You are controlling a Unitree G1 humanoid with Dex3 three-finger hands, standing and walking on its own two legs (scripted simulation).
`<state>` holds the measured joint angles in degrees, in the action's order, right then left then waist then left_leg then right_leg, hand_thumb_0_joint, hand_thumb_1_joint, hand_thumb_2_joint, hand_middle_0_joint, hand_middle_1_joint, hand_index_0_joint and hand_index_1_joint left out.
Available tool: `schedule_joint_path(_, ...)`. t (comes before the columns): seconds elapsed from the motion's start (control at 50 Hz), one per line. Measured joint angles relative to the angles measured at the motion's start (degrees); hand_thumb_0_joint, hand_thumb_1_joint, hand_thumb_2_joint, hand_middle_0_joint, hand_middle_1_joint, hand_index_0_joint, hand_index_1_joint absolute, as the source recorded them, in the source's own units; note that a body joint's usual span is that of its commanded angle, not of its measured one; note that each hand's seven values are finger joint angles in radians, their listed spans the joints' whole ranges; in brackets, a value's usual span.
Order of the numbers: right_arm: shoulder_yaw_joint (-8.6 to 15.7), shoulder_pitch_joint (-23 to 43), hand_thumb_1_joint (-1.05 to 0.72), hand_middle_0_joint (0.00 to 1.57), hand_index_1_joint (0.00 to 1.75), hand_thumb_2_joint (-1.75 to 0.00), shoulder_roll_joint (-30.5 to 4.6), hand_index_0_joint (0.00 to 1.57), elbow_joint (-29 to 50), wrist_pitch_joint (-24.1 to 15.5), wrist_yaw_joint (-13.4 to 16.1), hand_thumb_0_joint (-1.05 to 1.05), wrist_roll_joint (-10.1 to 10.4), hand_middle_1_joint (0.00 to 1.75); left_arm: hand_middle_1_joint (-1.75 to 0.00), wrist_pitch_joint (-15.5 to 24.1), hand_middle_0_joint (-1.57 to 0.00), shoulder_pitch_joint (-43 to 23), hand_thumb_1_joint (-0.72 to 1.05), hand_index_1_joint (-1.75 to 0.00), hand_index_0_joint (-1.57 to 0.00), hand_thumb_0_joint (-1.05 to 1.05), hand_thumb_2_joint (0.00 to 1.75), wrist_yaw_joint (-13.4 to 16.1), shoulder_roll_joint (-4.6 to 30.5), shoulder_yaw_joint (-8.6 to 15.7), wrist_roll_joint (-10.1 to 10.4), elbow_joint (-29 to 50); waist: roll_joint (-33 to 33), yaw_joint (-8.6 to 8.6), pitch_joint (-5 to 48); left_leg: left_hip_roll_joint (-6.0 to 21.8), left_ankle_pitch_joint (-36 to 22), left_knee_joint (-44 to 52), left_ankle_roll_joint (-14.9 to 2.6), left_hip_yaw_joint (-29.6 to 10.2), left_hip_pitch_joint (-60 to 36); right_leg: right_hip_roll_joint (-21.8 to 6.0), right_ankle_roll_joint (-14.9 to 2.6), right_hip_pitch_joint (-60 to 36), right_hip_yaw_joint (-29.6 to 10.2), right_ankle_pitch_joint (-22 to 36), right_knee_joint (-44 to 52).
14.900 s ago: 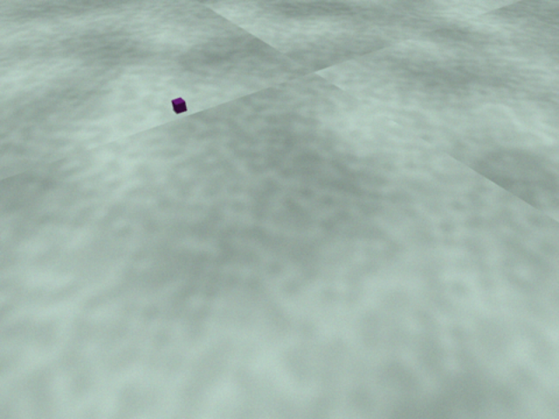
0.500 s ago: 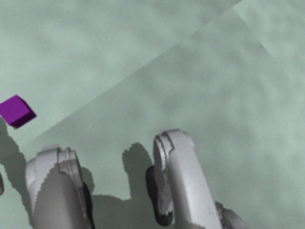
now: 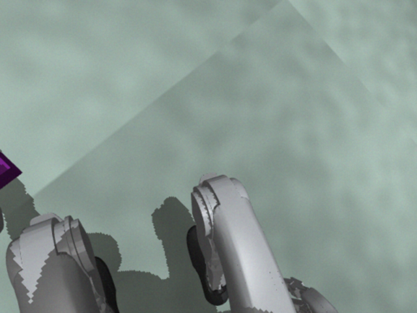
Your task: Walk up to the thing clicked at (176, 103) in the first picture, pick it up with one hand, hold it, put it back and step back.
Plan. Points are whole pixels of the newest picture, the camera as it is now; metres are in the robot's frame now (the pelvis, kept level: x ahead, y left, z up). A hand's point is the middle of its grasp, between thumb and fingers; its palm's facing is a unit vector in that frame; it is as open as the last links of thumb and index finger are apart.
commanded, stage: approach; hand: left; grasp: from above
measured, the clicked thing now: out of the picture +0.44 +0.34 -0.28
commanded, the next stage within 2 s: close in in 0.04 s
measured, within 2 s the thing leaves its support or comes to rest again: neither
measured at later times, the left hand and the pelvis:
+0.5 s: hand out of the picture +0.42 +0.35 -0.21, palm faces -0.31 -0.28 -0.91, open 14.5 cm; pelvis +0.00 +0.00 -0.01, yaw -1 degrees
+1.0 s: hand out of the picture +0.43 +0.35 -0.24, palm faces -0.33 -0.31 -0.89, open 14.5 cm; pelvis +0.00 +0.01 -0.01, yaw -3 degrees
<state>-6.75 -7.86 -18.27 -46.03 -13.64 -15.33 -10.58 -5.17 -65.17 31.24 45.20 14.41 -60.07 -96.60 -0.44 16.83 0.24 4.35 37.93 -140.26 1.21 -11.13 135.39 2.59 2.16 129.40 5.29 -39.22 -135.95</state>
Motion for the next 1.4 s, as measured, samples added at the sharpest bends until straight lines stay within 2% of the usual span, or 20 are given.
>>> schedule_joint_path(0.12, -0.75, -2.02, -0.91, 0.20, 0.30, -0.90, -0.31, 0.20, -0.04, 0.12, -0.39, 0.00, 0.61, 0.29, -0.95, -0.67, -0.14, 2.34, -0.59, -0.98, -0.10, 0.00, 1.01, -3.26, 1.25, 0.98, 1.34, 0.66, 0.91, 0.36, -1.71, 0.42, 0.46, -0.37, -0.19, -0.19, -0.54, 0.46, 0.22, -0.33, 0.09, 0.04, -0.06)
schedule_joint_path(0.2, -0.81, -2.94, -0.91, 0.20, 0.30, -0.90, 0.11, 0.20, 0.08, 0.31, -0.59, 0.00, 0.58, 0.30, -0.95, 1.09, -0.13, 6.91, -0.59, -0.98, -0.10, 0.00, 1.00, -4.87, 1.31, 2.17, 2.22, 2.18, 0.50, -0.42, -3.15, 0.32, 0.31, -0.56, -0.20, -0.22, -1.10, 0.43, 0.23, -0.92, 0.09, 0.12, -0.28)
schedule_joint_path(0.26, -1.12, -3.21, -0.91, 0.20, 0.30, -0.90, 0.52, 0.20, -0.03, 0.07, -0.71, 0.00, 0.46, 0.30, -0.95, 3.11, -0.13, 9.32, -0.59, -0.98, -0.10, 0.00, 1.00, -5.07, 0.90, 1.24, 2.53, 3.63, -0.63, -1.51, -3.91, 0.07, -0.06, -0.72, 0.00, -0.22, -1.25, 0.24, 0.09, -1.10, 0.07, 0.28, -0.61)
schedule_joint_path(0.32, -1.40, -2.75, -0.90, 0.20, 0.30, -0.90, 0.77, 0.20, -0.35, -0.63, -0.71, 0.00, 0.02, 0.30, -0.94, 5.15, -0.13, 10.06, -0.59, -0.97, -0.10, 0.00, 1.00, -3.47, 0.67, 0.09, 1.84, 4.08, -1.85, -2.40, -4.21, -0.30, -0.39, -1.09, 0.24, -0.41, -1.00, 0.01, -0.12, -1.05, 0.21, 0.34, -1.05)
schedule_joint_path(0.38, -1.48, -1.65, -0.90, 0.20, 0.30, -0.90, 0.79, 0.20, -0.51, -1.57, -0.68, 0.00, -0.69, 0.30, -0.93, 6.35, -0.13, 9.57, -0.59, -0.96, -0.09, 0.00, 1.01, -0.87, 0.83, -0.65, 0.85, 3.12, -2.81, -2.60, -4.07, -0.58, -0.44, -1.67, 0.34, -0.72, -0.60, -0.10, -0.15, -0.92, 0.43, 0.23, -1.52)
schedule_joint_path(0.5, -1.66, 1.30, -0.90, 0.20, 0.30, -0.90, 0.34, 0.20, -0.08, -3.58, -0.91, 0.00, -1.83, 0.30, -0.91, 6.09, -0.12, 6.39, -0.59, -0.95, -0.07, -0.01, 1.04, 3.67, 2.22, 0.40, -0.21, -1.72, -3.79, -1.41, -4.12, -0.64, 0.11, -2.82, 0.12, -1.60, -0.02, 0.14, 0.24, -0.95, 1.06, -0.10, -1.83)
schedule_joint_path(0.58, -2.32, 2.50, -0.91, 0.19, 0.30, -0.90, 0.05, 0.20, 0.49, -4.47, -1.66, 0.00, -2.41, 0.30, -0.91, 5.07, -0.12, 4.53, -0.59, -0.95, -0.07, -0.01, 1.04, 5.21, 3.21, 1.29, -0.27, -4.11, -4.17, -0.28, -4.80, -0.52, 0.72, -3.28, -0.06, -1.99, -0.25, 0.37, 0.52, -1.45, 1.33, -0.46, -1.81)
schedule_joint_path(0.7, -3.45, 2.47, -0.91, 0.19, 0.30, -0.90, -0.11, 0.20, 0.93, -5.02, -2.69, 0.00, -2.82, 0.29, -0.92, 4.24, -0.11, 3.37, -0.59, -0.96, -0.06, 0.00, 1.04, 5.45, 5.63, 2.88, 0.02, -6.07, -4.38, 1.24, -6.42, -0.40, 1.35, -3.83, -0.30, -2.58, -0.46, 0.64, 0.82, -2.03, 1.77, -0.78, -1.70)
schedule_joint_path(0.82, -4.79, 1.26, -0.91, 0.19, 0.30, -0.90, -0.23, 0.20, 0.78, -5.08, -3.33, 0.00, -3.02, 0.30, -0.93, 5.21, -0.11, 4.11, -0.59, -0.97, -0.06, 0.00, 1.03, 5.20, 7.76, 3.76, 0.53, -6.22, -4.63, 1.78, -8.20, -0.32, 1.68, -4.22, -0.35, -3.22, -0.72, 0.90, 1.06, -2.48, 2.25, -0.79, -1.56)
schedule_joint_path(0.96, -6.17, 0.12, -0.91, 0.20, 0.30, -0.90, -0.46, 0.20, 0.44, -5.57, -3.70, 0.00, -3.53, 0.30, -0.94, 6.62, -0.10, 4.29, -0.59, -0.98, -0.06, 0.00, 1.02, 5.26, 9.59, 2.71, 0.94, -7.37, -5.41, 2.07, -9.35, -0.39, 1.74, -4.66, -0.14, -3.92, -0.96, 1.03, 1.03, -2.85, 2.78, -0.63, -1.63)
schedule_joint_path(1.06, -6.88, 0.37, -0.91, 0.20, 0.30, -0.90, -0.93, 0.20, 0.86, -6.20, -3.78, 0.00, -3.91, 0.30, -0.95, 7.52, -0.10, 3.96, -0.59, -0.98, -0.07, 0.00, 1.02, 5.98, 10.66, 2.68, 0.47, -8.09, -6.00, 2.47, -10.03, -0.42, 1.68, -5.07, -0.22, -4.53, -1.09, 1.22, 1.27, -3.25, 3.23, -0.36, -1.54)
schedule_joint_path(1.08, -6.97, 0.43, -0.91, 0.20, 0.30, -0.90, -1.03, 0.20, 1.01, -6.34, -3.82, 0.00, -3.98, 0.30, -0.95, 7.46, -0.10, 3.76, -0.59, -0.98, -0.07, 0.00, 1.01, 6.10, 10.74, 2.17, 0.45, -8.25, -6.14, 2.56, -10.14, -0.44, 1.66, -5.12, -0.26, -4.58, -1.13, 1.24, 1.29, -3.35, 3.27, -0.33, -1.53)
schedule_joint_path(1.16, -7.32, 0.89, -0.91, 0.20, 0.30, -0.91, -1.37, 0.20, 1.46, -6.94, -4.05, 0.00, -4.10, 0.30, -0.95, 7.34, -0.11, 3.51, -0.58, -0.98, -0.07, 0.00, 1.01, 7.00, 11.10, 2.75, 0.09, -8.68, -6.53, 2.90, -10.32, -0.41, 1.66, -5.31, -0.40, -4.88, -1.22, 1.39, 1.36, -3.68, 3.51, -0.19, -1.34)
schedule_joint_path(1.22, -7.58, 1.26, -0.91, 0.20, 0.30, -0.91, -1.54, 0.20, 1.88, -7.13, -4.26, 0.00, -4.13, 0.30, -0.95, 6.79, -0.11, 3.36, -0.58, -0.98, -0.07, 0.00, 1.00, 7.36, 11.06, 1.91, 0.13, -8.93, -6.80, 3.02, -10.43, -0.36, 1.70, -5.35, -0.53, -4.99, -1.41, 1.48, 1.47, -3.99, 3.60, -0.15, -1.18)
schedule_joint_path(1.4, -8.30, 2.46, -0.91, 0.19, 0.30, -0.91, -1.63, 0.20, 2.89, -7.84, -4.61, 0.00, -4.17, 0.30, -0.95, 5.82, -0.11, 3.01, -0.57, -0.98, -0.08, 0.00, 0.99, 8.08, 12.31, 2.43, 0.76, -10.24, -7.48, 3.49, -10.89, -0.42, 1.36, -5.30, -1.01, -5.18, -1.55, 1.56, 1.83, -4.65, 3.80, 0.20, -0.65)
